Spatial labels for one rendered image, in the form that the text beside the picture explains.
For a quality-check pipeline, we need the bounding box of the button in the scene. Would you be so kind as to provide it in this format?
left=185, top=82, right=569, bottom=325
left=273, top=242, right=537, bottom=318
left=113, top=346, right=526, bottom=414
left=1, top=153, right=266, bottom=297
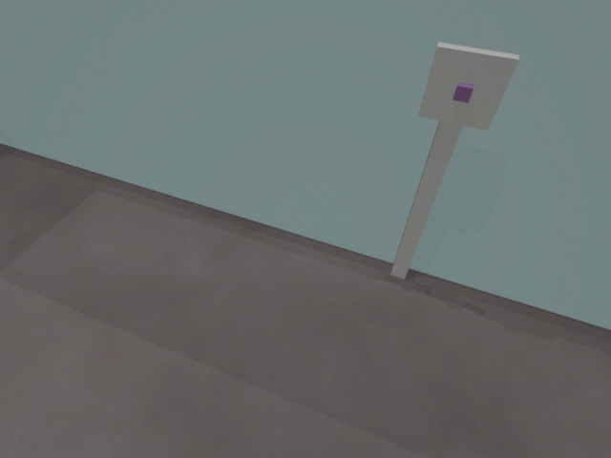
left=453, top=82, right=474, bottom=103

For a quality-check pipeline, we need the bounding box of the panel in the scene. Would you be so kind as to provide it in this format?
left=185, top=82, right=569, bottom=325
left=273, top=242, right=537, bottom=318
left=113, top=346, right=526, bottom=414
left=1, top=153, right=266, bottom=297
left=390, top=42, right=519, bottom=279

